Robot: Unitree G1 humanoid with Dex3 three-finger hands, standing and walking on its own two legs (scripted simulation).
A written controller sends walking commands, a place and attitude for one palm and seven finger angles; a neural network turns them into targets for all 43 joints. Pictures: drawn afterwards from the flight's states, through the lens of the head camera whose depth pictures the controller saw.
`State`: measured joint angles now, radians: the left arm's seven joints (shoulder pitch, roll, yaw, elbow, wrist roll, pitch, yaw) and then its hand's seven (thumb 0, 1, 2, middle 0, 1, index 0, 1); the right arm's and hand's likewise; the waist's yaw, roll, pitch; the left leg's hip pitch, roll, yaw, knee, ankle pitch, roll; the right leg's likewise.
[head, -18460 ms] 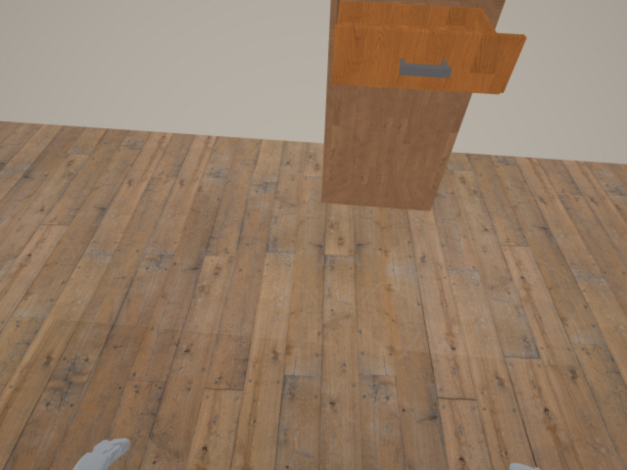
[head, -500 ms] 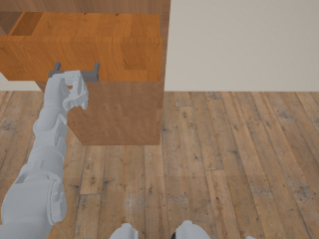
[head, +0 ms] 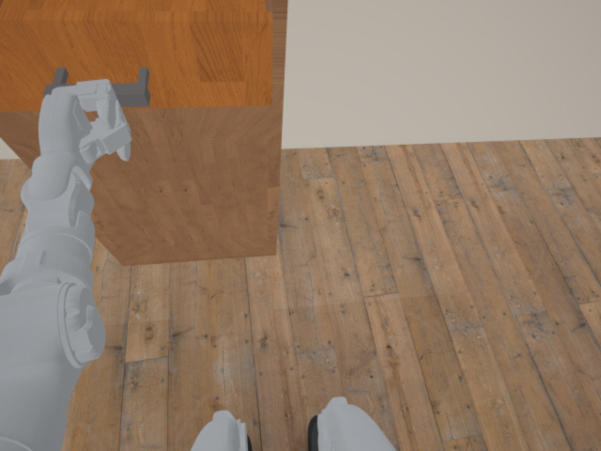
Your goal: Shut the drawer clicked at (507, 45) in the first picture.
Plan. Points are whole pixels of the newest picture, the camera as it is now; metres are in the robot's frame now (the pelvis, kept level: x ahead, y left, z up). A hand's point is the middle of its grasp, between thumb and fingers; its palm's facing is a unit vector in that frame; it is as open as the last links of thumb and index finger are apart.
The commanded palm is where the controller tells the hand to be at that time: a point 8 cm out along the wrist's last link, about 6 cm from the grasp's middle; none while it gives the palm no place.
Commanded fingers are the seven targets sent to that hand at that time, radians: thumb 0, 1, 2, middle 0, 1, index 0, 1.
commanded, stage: push the drawer shut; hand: left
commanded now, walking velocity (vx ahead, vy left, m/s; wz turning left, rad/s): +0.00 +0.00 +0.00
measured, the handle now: (101, 85) +0.59 +0.21 +0.09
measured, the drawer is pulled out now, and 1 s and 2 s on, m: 0.06 0.00 0.00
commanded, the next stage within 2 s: pull the fist back off the drawer in 0.80 s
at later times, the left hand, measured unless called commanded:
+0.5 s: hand (126, 93) +0.57 +0.18 +0.09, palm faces +0.02 -1.00 -0.01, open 3.3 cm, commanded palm +0.57 +0.22 +0.09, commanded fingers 0.00 0.90 0.90 -1.40 -1.60 -1.40 -1.60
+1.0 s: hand (122, 91) +0.57 +0.19 +0.09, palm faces +0.03 -1.00 -0.03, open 3.2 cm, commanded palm +0.60 +0.21 +0.09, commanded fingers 0.00 0.90 0.90 -1.40 -1.60 -1.40 -1.60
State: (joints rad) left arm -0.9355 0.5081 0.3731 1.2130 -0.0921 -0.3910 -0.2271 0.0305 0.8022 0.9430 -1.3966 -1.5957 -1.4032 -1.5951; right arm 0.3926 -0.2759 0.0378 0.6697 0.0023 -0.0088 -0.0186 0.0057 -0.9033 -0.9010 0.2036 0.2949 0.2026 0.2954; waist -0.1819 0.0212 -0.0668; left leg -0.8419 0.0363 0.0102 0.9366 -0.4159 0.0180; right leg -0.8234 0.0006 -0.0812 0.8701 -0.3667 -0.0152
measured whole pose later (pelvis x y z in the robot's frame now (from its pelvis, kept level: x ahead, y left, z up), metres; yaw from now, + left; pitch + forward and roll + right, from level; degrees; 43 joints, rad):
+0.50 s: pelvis +0.01 +0.01 -0.01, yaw +0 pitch +23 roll -4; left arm -1.13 0.61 0.40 1.33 -0.02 -0.35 -0.18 0.06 0.79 0.94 -1.40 -1.60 -1.40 -1.60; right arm 0.44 -0.28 0.06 0.66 -0.04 0.03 0.00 0.00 -0.90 -0.90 0.20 0.29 0.20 0.30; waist -0.25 0.04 -0.07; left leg -0.95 0.04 0.00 0.98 -0.44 0.03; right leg -0.91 0.00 -0.09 0.88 -0.37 0.00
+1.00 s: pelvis -0.01 +0.01 -0.02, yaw +1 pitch +25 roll -5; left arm -1.27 0.66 0.32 1.39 -0.01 -0.30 -0.15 0.05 0.68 1.00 -1.40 -1.60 -1.40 -1.60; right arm 0.46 -0.28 0.08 0.68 -0.05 -0.02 -0.01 0.00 -0.90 -0.90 0.20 0.30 0.20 0.30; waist -0.28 0.04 -0.07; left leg -1.05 0.03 -0.04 1.03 -0.42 0.03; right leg -0.99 0.00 -0.13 0.91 -0.35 -0.01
